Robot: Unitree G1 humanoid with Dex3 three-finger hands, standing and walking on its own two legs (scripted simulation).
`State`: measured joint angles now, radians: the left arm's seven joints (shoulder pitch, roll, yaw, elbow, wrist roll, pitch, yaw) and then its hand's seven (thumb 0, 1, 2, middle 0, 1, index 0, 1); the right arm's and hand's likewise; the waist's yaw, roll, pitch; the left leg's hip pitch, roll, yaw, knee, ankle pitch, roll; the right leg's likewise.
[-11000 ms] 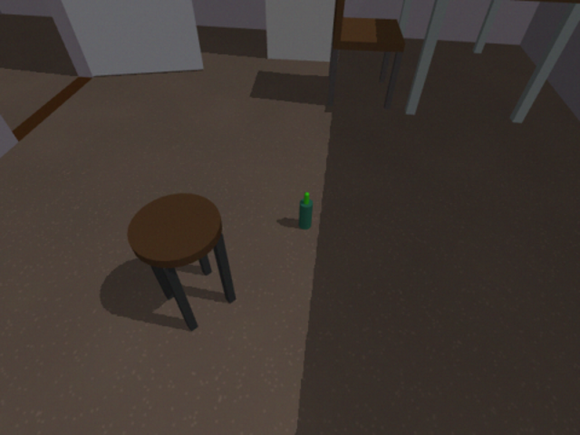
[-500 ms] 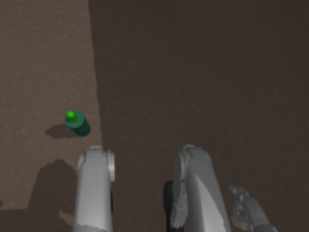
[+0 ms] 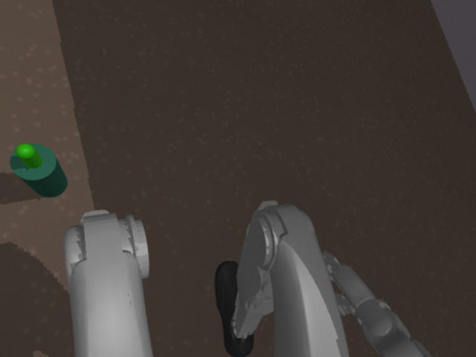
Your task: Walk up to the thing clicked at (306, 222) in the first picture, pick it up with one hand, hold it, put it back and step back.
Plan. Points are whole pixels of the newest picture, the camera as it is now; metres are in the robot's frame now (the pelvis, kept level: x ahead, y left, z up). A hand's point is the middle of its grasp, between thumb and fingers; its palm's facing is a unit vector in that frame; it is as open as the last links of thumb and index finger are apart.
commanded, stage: approach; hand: left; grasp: from the side
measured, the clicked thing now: (39, 169) +0.41 +0.27 -0.20
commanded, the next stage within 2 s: close in in 0.02 s
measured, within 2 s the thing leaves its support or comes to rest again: neither
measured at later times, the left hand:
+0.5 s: hand (10, 183) +0.38 +0.30 -0.18, palm faces +0.23 -0.97 +0.03, open 17.7 cm
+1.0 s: hand (37, 179) +0.39 +0.27 -0.19, palm faces +0.22 -0.98 +0.01, open 17.3 cm
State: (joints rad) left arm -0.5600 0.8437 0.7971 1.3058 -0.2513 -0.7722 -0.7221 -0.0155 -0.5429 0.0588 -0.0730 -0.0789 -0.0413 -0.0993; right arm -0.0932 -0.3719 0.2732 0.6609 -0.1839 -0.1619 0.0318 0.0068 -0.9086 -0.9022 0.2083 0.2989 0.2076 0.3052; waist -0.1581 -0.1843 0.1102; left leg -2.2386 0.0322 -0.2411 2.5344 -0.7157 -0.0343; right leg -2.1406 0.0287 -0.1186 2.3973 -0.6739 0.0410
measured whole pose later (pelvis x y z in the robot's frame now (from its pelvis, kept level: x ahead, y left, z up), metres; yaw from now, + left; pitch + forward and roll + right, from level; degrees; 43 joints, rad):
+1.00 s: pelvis -0.02 +0.02 -0.03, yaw -5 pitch +10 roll -17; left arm -0.54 0.77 0.52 1.40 -0.13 -1.13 -0.15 -0.02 -0.51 0.09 -0.05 -0.07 -0.05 -0.07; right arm -0.15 -0.39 0.48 0.57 -0.36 -0.02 0.15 0.00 -0.91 -0.90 0.21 0.30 0.21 0.30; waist -0.22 -0.27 0.28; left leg -2.20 0.02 -0.38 2.68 -0.70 -0.01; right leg -2.05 0.08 -0.22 2.42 -0.61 0.06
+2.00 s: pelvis -0.02 +0.02 -0.02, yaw -6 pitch +11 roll -18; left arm -0.60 0.80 0.55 1.39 -0.06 -1.09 -0.01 0.01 -0.07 0.98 -0.81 -1.04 -0.74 -1.04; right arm -0.15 -0.37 0.50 0.56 -0.37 0.03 0.15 0.00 -0.88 -0.90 0.21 0.30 0.21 0.30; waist -0.24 -0.27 0.31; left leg -2.20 0.03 -0.40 2.67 -0.71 -0.01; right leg -2.04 0.09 -0.23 2.40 -0.61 0.07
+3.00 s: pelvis +0.01 -0.01 +0.04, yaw +3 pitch +30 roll -7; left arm -0.47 0.45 0.44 0.79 -0.17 -0.63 -0.23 0.00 -0.14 1.07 -0.87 -1.00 -0.80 -1.01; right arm 0.03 -0.30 0.09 0.66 -0.10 0.05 0.08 0.01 -0.89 -0.89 0.21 0.30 0.21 0.30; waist -0.11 -0.02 -0.06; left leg -2.22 0.03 -0.17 2.39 -0.71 -0.04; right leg -2.15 0.00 -0.07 2.31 -0.70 0.03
